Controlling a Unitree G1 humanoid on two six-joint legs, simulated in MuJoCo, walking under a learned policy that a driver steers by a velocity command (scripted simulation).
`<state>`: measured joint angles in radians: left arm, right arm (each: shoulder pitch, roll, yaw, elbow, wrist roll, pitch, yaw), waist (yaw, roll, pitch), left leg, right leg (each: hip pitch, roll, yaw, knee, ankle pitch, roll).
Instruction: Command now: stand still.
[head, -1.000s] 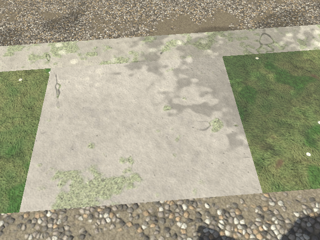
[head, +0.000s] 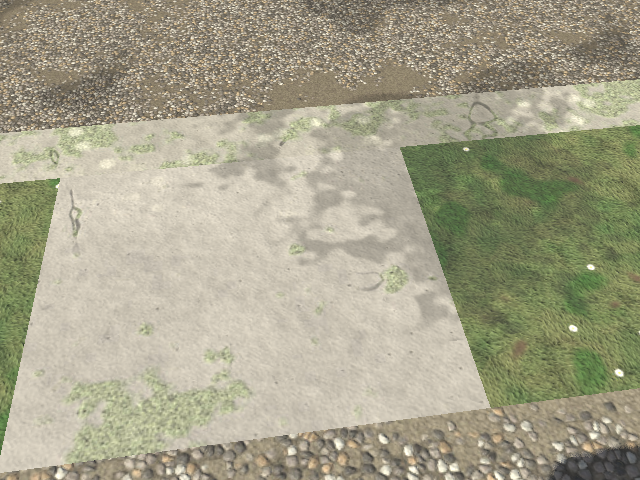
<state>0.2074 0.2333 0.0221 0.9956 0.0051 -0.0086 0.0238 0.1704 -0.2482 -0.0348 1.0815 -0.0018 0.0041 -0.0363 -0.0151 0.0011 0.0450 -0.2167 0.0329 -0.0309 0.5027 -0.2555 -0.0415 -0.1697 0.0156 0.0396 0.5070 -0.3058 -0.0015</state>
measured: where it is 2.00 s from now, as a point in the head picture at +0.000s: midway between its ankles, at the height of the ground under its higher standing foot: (325, 388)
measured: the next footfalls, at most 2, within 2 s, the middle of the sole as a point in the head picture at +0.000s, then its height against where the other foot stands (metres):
right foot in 1.22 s outside the picture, level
left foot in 1.76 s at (268, 383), level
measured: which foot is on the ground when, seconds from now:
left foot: down 0.00-1.00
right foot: down 0.00-0.78, up 0.80-1.00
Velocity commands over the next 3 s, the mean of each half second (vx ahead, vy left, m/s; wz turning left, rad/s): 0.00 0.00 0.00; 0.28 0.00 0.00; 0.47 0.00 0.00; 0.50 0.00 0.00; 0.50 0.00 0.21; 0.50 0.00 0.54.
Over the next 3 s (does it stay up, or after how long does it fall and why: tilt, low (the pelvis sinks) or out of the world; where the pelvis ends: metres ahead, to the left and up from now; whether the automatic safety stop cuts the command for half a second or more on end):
stays up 1.19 0.11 0.00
